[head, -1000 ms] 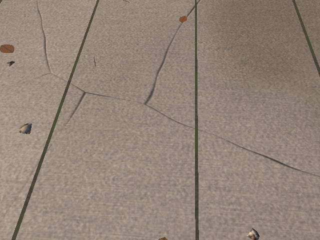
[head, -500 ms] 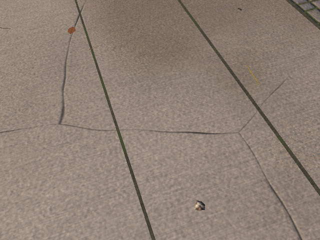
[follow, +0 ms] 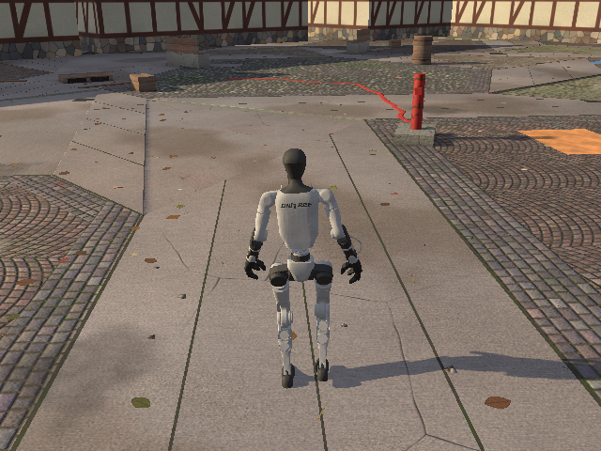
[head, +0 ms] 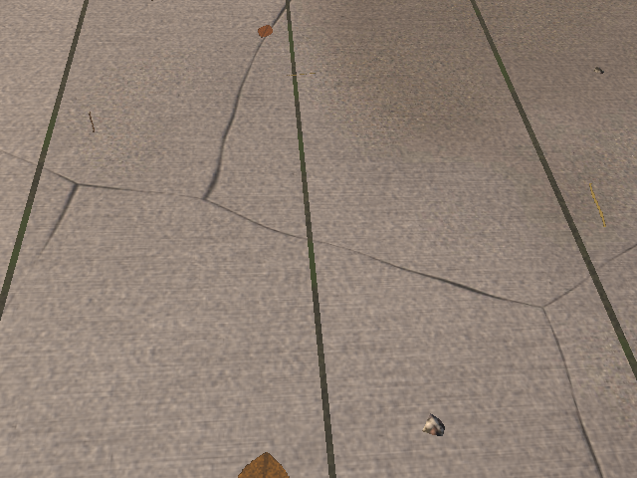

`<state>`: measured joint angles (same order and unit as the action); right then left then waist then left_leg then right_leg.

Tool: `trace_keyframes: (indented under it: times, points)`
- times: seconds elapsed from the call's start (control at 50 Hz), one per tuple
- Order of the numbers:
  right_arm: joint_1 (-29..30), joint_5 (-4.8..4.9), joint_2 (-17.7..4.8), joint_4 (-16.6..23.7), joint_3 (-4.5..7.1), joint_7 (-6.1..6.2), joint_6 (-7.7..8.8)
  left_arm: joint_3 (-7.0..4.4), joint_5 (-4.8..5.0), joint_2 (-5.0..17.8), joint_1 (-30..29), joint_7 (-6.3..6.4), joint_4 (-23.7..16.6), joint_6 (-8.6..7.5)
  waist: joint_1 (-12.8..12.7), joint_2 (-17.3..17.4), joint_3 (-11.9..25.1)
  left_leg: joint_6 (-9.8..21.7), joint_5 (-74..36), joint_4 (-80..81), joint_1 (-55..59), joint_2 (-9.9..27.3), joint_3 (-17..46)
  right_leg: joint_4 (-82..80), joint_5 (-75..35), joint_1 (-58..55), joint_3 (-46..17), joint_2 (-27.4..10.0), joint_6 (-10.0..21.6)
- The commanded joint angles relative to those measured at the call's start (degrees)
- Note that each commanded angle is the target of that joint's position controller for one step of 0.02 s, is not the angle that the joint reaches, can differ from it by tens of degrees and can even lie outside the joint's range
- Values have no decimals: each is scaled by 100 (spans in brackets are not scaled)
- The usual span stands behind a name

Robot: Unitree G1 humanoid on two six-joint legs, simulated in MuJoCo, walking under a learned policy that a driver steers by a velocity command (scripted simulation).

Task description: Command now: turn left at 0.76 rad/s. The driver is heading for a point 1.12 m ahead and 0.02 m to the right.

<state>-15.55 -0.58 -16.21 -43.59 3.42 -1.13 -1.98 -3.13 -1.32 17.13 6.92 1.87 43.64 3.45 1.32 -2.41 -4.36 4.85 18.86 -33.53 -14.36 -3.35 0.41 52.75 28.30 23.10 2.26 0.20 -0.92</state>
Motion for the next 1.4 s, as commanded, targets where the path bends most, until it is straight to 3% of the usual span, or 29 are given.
trace_keyframes:
  times: [0.02,0.06,0.1,0.28,0.4,0.46,0.48,0.5,0.52,0.54,0.56,0.58,0.6,0.68,0.86,0.9,0.92,0.94,0.96,0.98,1.02,1.06,1.16,1.24,1.3,1.34,1.36,1.38,1.4]
  points:
    - [150,66,-1066,422,313,108,-21,-103,28,548,-248,-21,-529,-137,-155,706,196,875,-2231,1600,893,1417,2247,920,-448,1403,-623,-110,-74]
    - [168,97,-942,511,290,108,-28,-116,-68,590,-85,-89,-459,-134,-121,739,548,782,-2851,1449,1102,1152,2036,1055,-778,1256,-571,-51,-176]
    - [-29,103,-1005,489,324,93,-6,-96,-29,525,-13,-121,-474,-104,-74,581,703,753,-3091,1356,1323,1131,2028,960,-872,1321,-556,-40,-238]
    - [-249,-57,-975,464,229,183,-4,-74,29,571,-43,-79,-473,-49,151,856,572,759,-3142,1290,1201,1187,2297,-39,-731,967,-482,-66,-178]
    - [55,-112,-905,398,125,178,19,-15,105,522,103,-53,-425,-92,46,888,532,709,-3621,1059,713,1144,2404,-1094,-511,-142,-387,80,39]
    - [366,-18,-784,326,38,215,25,41,109,371,534,2,-272,-164,-293,776,542,355,-3209,832,362,907,2422,-2912,-1445,-1299,-362,98,184]
    - [333,6,-632,309,-23,227,61,57,40,416,615,44,-240,-237,-310,533,611,56,-2402,742,7,737,2336,-3556,-2216,-1961,-758,-286,242]
    - [-40,-24,-297,299,-114,213,105,55,-59,735,599,91,-306,-314,-90,-486,851,-203,-798,59,-337,277,1749,-3819,-3004,-2491,-1975,-1465,465]
    - [-246,38,-521,201,-44,252,42,30,7,1004,365,43,-299,-297,29,-846,702,-286,908,-65,-352,-359,1021,-3582,-4157,-1859,-2514,-2028,1266]
    - [-109,-28,-729,88,5,273,-8,75,46,733,426,-2,-248,-319,-120,-669,666,-326,1227,-552,-153,-173,879,-3591,-4142,-1642,-2530,-2024,1564]
    - [0,-48,-654,50,-18,235,-1,101,16,621,671,-57,-116,-339,-203,-603,769,-278,1114,-688,-293,-145,777,-3863,-2133,-1810,-2383,-1700,1469]
    - [196,-131,-743,73,12,155,36,-21,-30,895,964,-103,39,-295,-357,-754,522,-281,1075,-1143,-859,-180,509,-4242,226,-1980,-2483,-1448,1346]
    - [419,-218,-836,137,47,43,55,-56,-22,946,1093,-109,137,-283,-397,-886,175,-309,953,-1600,-1392,-48,379,-4543,1233,-1971,-2692,-1454,1296]
    - [796,-181,-531,126,-44,-179,277,-82,47,743,1155,-185,261,-518,-383,-365,66,-453,34,-1715,-1983,283,78,-4768,622,-2170,-2333,-1223,1236]
    - [1227,-86,-471,258,-145,-151,441,-235,100,936,1201,-300,394,-727,-349,-497,-12,-323,-283,397,-398,356,-436,-4626,78,-914,-1710,-1241,1295]
    - [564,-118,-530,91,-111,-54,536,-226,152,875,1069,-317,370,-708,81,-58,11,-214,-611,902,1087,273,-418,-3986,23,151,-1633,-1036,1199]
    - [-401,-127,-750,-193,-20,34,615,-161,114,654,793,-320,230,-745,557,329,332,-130,-281,1010,2432,527,-18,-3047,-226,1053,-1444,-704,1050]
    - [-1399,-247,-1429,-319,154,142,675,9,178,46,483,-354,-77,-811,1070,1642,943,95,1822,1898,3472,2042,1942,-822,-251,1992,-616,126,734]
    - [-1242,-278,-1786,-294,251,165,664,31,202,39,375,-300,-256,-812,841,1736,818,329,3369,2575,2972,2822,3646,588,-204,2827,-611,339,746]
    - [-682,-264,-1366,-130,155,169,665,-23,137,317,465,-300,-181,-764,503,1029,479,325,3119,2398,2504,2763,3319,1258,-712,2973,-981,-43,803]
    - [-98,-166,-769,17,-12,131,718,-81,67,437,812,-434,47,-694,88,738,423,16,1890,2469,1863,2206,1968,1312,-1394,2521,-914,-368,648]
    - [-157,-117,-667,-53,-49,161,777,-96,-55,401,749,-556,98,-558,35,823,220,-133,983,2700,1548,1888,1042,1633,-1748,2509,-663,-503,497]
    - [-611,-110,-455,-366,-69,71,915,-41,44,199,-74,-668,-187,-422,61,618,-302,-329,-794,2967,1269,1573,-465,1515,-2705,2881,-345,-488,469]
    - [-949,-110,-347,-645,-113,139,954,72,-4,88,-854,-754,-513,-421,90,526,-615,-406,-2601,3007,1548,1447,-1289,382,-2919,2780,334,-430,664]
    - [-943,-108,-600,-725,-96,248,916,162,34,48,-995,-751,-664,-424,-111,636,-390,-564,-6044,2491,1797,1465,-1781,-714,-2758,1551,1013,17,1009]
    - [-936,-129,-972,-709,1,385,782,110,57,269,-358,-676,-517,-399,-558,946,166,-582,-8421,1385,2302,1687,-1797,-909,-2330,683,1182,424,1205]
    - [-717,-178,-1154,-630,67,425,673,21,68,487,492,-628,-309,-395,-1026,1085,610,-512,-8955,315,2273,1824,-1728,-895,-1940,-138,1096,571,1339]
    - [-433,-223,-1298,-509,127,416,577,-126,75,767,1634,-552,15,-406,-1537,1120,1122,-358,-8791,-1119,1906,1940,-1566,-998,-1444,-1274,838,651,1531]
    - [-245,-228,-1278,-434,148,329,528,-305,70,1017,2631,-434,351,-450,-1915,810,1454,-244,-7030,-3066,932,1699,-1498,-1668,-1282,-2736,326,632,1715]
